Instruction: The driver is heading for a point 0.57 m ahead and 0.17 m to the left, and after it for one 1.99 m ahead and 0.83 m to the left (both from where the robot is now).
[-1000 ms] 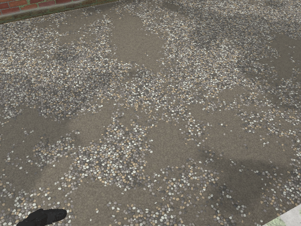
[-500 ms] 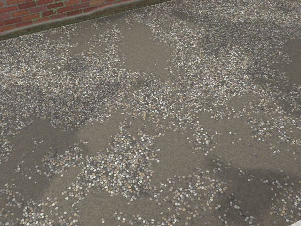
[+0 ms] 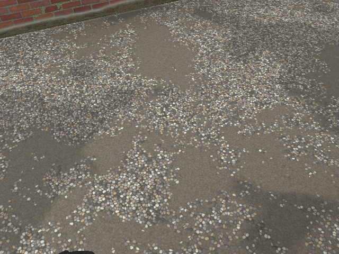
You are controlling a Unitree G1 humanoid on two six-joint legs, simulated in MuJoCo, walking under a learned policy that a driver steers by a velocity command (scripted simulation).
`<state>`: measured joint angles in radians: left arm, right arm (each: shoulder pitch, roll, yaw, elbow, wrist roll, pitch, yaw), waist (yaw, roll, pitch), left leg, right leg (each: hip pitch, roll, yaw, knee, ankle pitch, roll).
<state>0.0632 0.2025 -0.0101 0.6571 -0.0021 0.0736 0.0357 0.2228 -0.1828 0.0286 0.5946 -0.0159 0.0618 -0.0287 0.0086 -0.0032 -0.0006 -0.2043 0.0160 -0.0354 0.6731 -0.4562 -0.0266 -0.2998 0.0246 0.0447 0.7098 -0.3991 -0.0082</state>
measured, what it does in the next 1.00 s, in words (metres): stands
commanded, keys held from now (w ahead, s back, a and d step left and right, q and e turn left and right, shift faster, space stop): w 1.00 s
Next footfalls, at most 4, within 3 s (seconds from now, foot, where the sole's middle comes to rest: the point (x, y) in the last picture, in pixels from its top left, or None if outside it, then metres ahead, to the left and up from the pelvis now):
none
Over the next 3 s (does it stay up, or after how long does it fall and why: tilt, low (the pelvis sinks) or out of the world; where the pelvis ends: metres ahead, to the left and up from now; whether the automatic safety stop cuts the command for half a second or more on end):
stays up -0.02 0.01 -0.01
